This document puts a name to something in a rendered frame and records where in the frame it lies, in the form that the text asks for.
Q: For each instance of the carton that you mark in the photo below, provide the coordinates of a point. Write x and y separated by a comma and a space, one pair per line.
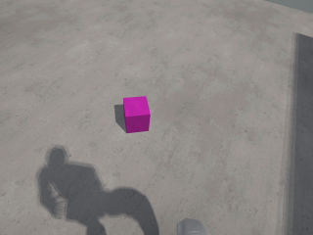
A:
136, 114

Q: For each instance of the right robot thigh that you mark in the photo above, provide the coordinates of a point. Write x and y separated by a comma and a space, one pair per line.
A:
191, 226

